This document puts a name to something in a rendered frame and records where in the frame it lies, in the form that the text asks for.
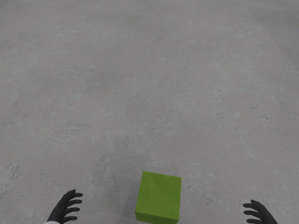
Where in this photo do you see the robot left hand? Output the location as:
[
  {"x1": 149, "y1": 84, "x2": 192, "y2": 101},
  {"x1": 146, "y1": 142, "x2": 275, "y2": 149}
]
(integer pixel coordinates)
[{"x1": 47, "y1": 189, "x2": 83, "y2": 224}]

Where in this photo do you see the carton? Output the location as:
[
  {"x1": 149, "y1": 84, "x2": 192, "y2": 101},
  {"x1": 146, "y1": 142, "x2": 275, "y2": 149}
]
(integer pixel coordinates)
[{"x1": 135, "y1": 171, "x2": 181, "y2": 224}]

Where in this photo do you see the robot right hand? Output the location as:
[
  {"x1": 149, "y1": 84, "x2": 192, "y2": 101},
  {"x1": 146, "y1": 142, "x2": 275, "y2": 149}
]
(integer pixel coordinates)
[{"x1": 243, "y1": 200, "x2": 278, "y2": 224}]

